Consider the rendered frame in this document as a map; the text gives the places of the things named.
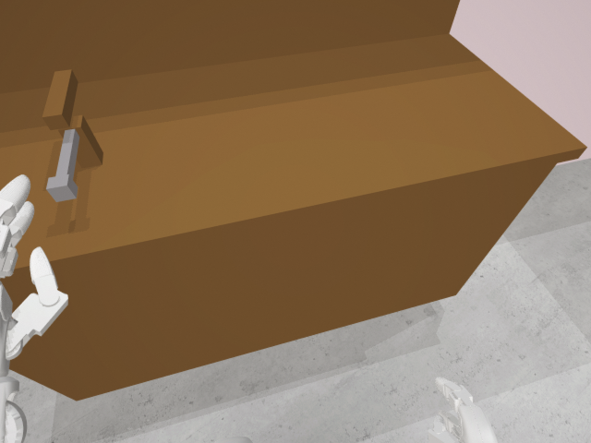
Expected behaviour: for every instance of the tap lever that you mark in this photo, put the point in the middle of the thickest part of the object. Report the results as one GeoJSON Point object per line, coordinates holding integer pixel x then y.
{"type": "Point", "coordinates": [62, 187]}

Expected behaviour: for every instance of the left robot forearm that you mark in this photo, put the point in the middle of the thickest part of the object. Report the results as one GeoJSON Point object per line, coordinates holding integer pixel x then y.
{"type": "Point", "coordinates": [13, 422]}

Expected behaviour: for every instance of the right robot hand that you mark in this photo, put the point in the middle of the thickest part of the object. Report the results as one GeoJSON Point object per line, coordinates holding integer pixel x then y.
{"type": "Point", "coordinates": [472, 424]}

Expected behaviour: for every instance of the counter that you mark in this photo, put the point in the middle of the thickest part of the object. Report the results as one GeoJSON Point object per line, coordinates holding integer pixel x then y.
{"type": "Point", "coordinates": [251, 172]}

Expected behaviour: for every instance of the left robot hand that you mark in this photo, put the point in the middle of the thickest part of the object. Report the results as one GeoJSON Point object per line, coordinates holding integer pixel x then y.
{"type": "Point", "coordinates": [37, 313]}

